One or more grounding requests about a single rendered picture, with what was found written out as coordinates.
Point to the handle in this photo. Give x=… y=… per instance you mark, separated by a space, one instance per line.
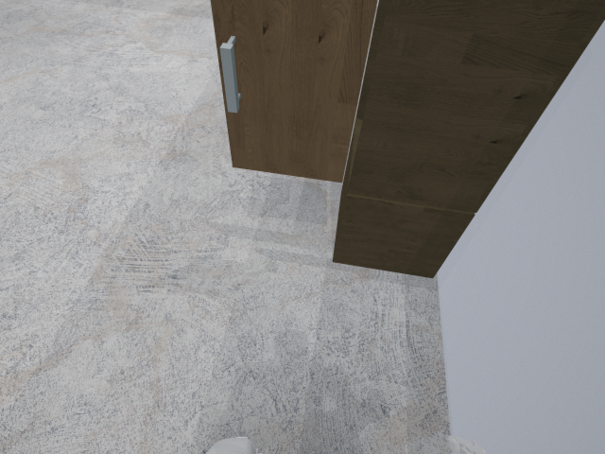
x=229 y=75

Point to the cupboard door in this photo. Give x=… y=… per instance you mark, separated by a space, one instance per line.
x=299 y=68

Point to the right robot hand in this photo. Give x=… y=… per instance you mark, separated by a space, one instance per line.
x=462 y=446

